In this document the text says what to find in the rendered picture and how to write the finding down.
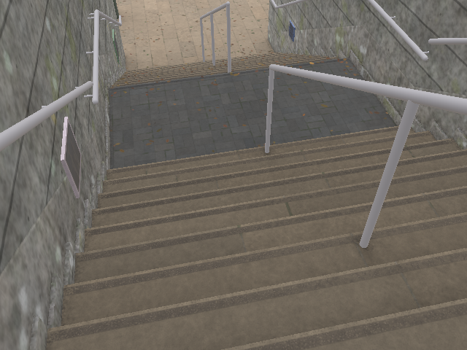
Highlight stairs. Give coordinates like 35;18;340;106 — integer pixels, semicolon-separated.
46;126;467;350
112;52;338;88

